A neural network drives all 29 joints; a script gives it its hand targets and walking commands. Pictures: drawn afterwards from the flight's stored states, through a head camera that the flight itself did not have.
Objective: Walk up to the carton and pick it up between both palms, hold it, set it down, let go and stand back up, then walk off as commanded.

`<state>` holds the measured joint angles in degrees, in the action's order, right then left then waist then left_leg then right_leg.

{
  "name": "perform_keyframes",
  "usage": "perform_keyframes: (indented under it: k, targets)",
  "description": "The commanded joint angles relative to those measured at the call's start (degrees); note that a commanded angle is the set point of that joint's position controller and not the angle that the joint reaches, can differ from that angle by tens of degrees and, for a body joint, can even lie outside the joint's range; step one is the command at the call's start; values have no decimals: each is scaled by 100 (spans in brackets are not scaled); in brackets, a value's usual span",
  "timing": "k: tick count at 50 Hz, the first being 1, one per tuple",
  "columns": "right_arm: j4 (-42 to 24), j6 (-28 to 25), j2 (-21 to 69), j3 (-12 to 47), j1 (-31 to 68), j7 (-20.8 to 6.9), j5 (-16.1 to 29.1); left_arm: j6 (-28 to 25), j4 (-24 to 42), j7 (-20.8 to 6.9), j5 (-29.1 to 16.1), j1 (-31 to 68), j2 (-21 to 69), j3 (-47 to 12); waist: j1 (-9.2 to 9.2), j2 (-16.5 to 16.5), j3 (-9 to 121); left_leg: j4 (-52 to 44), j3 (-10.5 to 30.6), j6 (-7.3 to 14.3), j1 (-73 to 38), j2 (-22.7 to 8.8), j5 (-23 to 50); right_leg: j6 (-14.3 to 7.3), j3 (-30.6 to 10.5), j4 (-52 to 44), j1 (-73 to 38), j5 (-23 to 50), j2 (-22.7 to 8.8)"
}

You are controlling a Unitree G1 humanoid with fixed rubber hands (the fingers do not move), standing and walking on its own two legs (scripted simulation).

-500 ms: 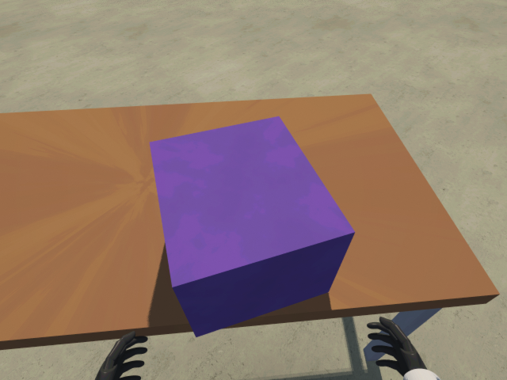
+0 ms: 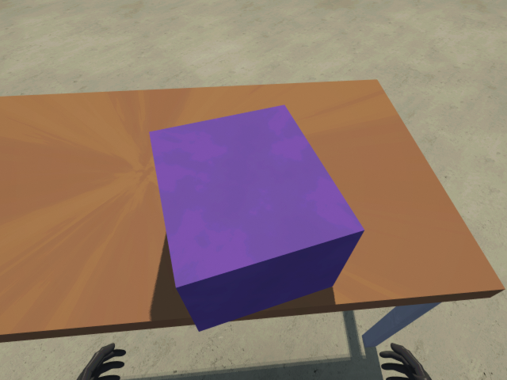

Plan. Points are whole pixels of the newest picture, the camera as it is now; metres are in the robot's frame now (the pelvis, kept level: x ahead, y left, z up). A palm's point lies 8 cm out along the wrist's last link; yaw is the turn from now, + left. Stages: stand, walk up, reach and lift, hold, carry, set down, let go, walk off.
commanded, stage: stand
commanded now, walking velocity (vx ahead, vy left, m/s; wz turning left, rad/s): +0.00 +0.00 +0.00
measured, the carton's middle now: (244, 211) +0.39 +0.02 +0.00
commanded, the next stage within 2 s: none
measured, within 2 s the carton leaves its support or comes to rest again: neither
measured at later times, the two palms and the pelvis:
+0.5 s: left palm out of the picture +0.11 +0.27 -0.10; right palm out of the picture +0.10 -0.26 -0.11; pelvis +0.00 -0.01 +0.00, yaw +0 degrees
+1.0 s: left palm out of the picture +0.08 +0.27 -0.09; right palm out of the picture +0.06 -0.28 -0.12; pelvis -0.01 -0.01 +0.01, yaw +0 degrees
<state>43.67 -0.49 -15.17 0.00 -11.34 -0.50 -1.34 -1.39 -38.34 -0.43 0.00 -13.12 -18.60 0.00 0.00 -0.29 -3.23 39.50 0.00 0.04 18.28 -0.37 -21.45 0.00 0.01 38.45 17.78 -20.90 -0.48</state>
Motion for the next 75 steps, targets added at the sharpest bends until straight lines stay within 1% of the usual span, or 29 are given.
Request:
perform_keyframes:
  k: [1, 2, 5, 7, 11, 15, 16, 19, 25, 26, 29, 32, 33, 35, 37, 39, 44, 46, 47, 48, 50, 55, 57, 61, 62, 68, 70, 73, 75]
  targets:
    - [-372, -260, -1366, -477, 531, 39, -48, -227, 121, 121, 119, 242, -1080, 442, 10, 94, 763, -412, 408, 377, -78, -403, 1649, -440, -333, -490, -292, 1569, -543]
    - [-324, -236, -1398, -496, 399, 47, 39, -249, 116, 132, 130, 85, -1218, 459, 64, -84, 1016, -324, 466, 415, -275, -477, 1754, -486, -490, -512, -390, 1771, -637]
    - [-251, -242, -1276, -470, 245, 63, 12, -224, 47, 112, 88, 259, -1335, 506, 125, 315, 824, -516, 428, 384, -203, -370, 1581, -445, -452, -592, -337, 1539, -624]
    - [-283, -220, -1469, -506, 529, 87, -2, -182, -24, 141, 97, 238, -1185, 437, -1, -402, 561, -666, 550, 420, -66, -435, 1532, -384, -420, -620, -324, 1392, -545]
    - [-222, -260, -1336, -493, 475, 68, -34, -177, -74, 102, 94, 372, -1118, 433, -37, 199, 702, -783, 624, 479, -62, -499, 1256, -417, -358, -513, -309, 1075, -472]
    - [-120, -261, -1341, -426, 270, 77, 33, -220, -212, 109, 123, 137, -1378, 465, 135, -237, 657, -797, 600, 416, -196, -481, 1506, -483, -496, -621, -210, 1274, -557]
    - [2, -251, -1459, -463, 454, 67, 52, -246, -236, 69, 90, 242, -1155, 385, -17, -274, 666, -817, 686, 378, -172, -577, 1375, -436, -356, -669, -257, 1238, -543]
    - [-11, -264, -1344, -416, 302, 84, 25, -252, -290, 66, 92, 193, -1364, 435, 117, -179, 657, -802, 585, 398, -263, -531, 1522, -449, -494, -656, -245, 1395, -571]
    - [146, -250, -1422, -465, 437, 110, 37, -284, -397, 123, 102, 294, -1226, 399, -14, -108, 635, -794, 610, 398, -152, -469, 1610, -427, -526, -842, -349, 1494, -576]
    - [130, -245, -1308, -445, 436, 37, 58, -288, -495, 136, 154, 395, -1239, 358, 7, 454, 882, -801, 561, 374, -251, -478, 1448, -457, -510, -764, -516, 1492, -657]
    - [194, -272, -1309, -413, 558, 60, 19, -263, -492, 127, 68, 358, -1074, 304, -24, -202, 658, -847, 525, 367, -348, -472, 1377, -432, -529, -808, -242, 1426, -560]
    - [400, -268, -1526, -515, 504, 77, 8, -259, -567, 120, 29, 208, -1215, 416, -141, 35, 1055, -823, 549, 364, -474, -540, 1957, -395, -347, -533, -553, 1759, -554]
    - [380, -287, -1505, -456, 425, 116, 75, -243, -570, 146, 86, 364, -1266, 394, 109, -134, 670, -1019, 639, 314, -412, -523, 1910, -406, -478, -766, -349, 1840, -541]
    - [426, -265, -1529, -470, 420, 87, 41, -166, -676, 116, 74, 428, -1296, 400, 41, -372, 548, -996, 616, 398, -174, -543, 1549, -413, -419, -699, -401, 1476, -521]
    - [474, -247, -1278, -411, 454, 81, 115, -189, -819, 127, 122, 387, -1430, 438, 98, 30, 681, -1029, 488, 326, -255, -518, 1662, -414, -440, -898, -460, 1430, -552]
    - [608, -235, -1529, -438, 435, 95, 104, -227, -780, 108, 63, 266, -1280, 337, 55, -144, 509, -999, 523, 322, -369, -465, 1278, -410, -687, -1141, -171, 1164, -633]
    - [629, -201, -1446, -463, 597, 72, 110, -251, -920, 139, 102, 425, -1287, 294, 66, 412, 595, -1006, 524, 333, -477, -434, 1365, -329, -601, -1352, -232, 1351, -655]
    - [799, -215, -1453, -388, 178, 21, 64, -289, -910, 99, 93, 579, -1226, 314, 190, 27, 456, -1080, 485, 257, -413, -360, 1217, -399, -799, -1347, -197, 1146, -789]
    - [843, -264, -1401, -383, 402, 34, 97, -259, -938, 120, 51, 488, -1267, 322, 94, 92, 337, -1182, 567, 338, -270, -418, 1242, -422, -724, -1279, -258, 1195, -713]
    - [847, -270, -1381, -361, 492, 12, -8, -265, -1042, 145, 18, 419, -1140, 266, 31, -325, 438, -1231, 580, 351, -485, -435, 1370, -359, -652, -1332, -237, 1286, -699]
    - [816, -244, -1377, -376, 548, 45, 75, -249, -1036, 97, 73, 471, -1188, 287, -16, 255, 762, -1140, 725, 398, -464, -551, 1431, -379, -528, -1247, -474, 1347, -639]
    - [987, -243, -1561, -416, 393, 67, 55, -248, -1270, 89, 46, 195, -1186, 303, 47, -244, 524, -1284, 596, 309, -483, -491, 1531, -345, -612, -1392, -447, 1385, -631]
    - [974, -229, -1355, -368, 651, 22, 71, -235, -1325, 109, 82, 320, -1203, 253, -23, 356, 719, -1292, 538, 292, -468, -467, 1302, -290, -432, -1322, -544, 1279, -671]
    - [1201, -219, -1464, -370, 272, 75, 85, -191, -1300, 133, 111, 616, -1318, 279, 116, 297, 423, -1409, 586, 278, -457, -446, 1051, -304, -737, -1787, -332, 812, -743]
    - [1113, -241, -1475, -360, 432, 28, 67, -245, -1246, 136, 42, 499, -1238, 302, 45, -243, 601, -1570, 605, 305, -485, -474, 1089, -340, -785, -1732, -517, 863, -758]
    - [1322, -271, -1572, -345, 333, 53, 118, -201, -1516, 134, 73, 464, -1314, 280, 74, 268, 558, -1609, 651, 260, -491, -540, 1455, -298, -579, -1594, -599, 1450, -721]
    - [1222, -276, -1422, -291, 570, 70, 106, -193, -1562, 150, 111, 364, -1251, 241, -1, -101, 715, -1518, 694, 291, -684, -563, 1582, -266, -577, -1640, -574, 1497, -661]
    - [1310, -239, -1473, -295, 356, 47, 147, -254, -1515, 123, 98, 515, -1389, 263, 79, 324, 544, -1720, 606, 277, -523, -513, 1229, -302, -694, -1744, -556, 1020, -729]
    - [1266, -205, -1471, -344, 434, 45, 93, -210, -1551, 107, 19, 457, -1160, 188, 52, 3, 487, -1607, 618, 291, -600, -531, 1178, -271, -741, -1890, -287, 930, -686]
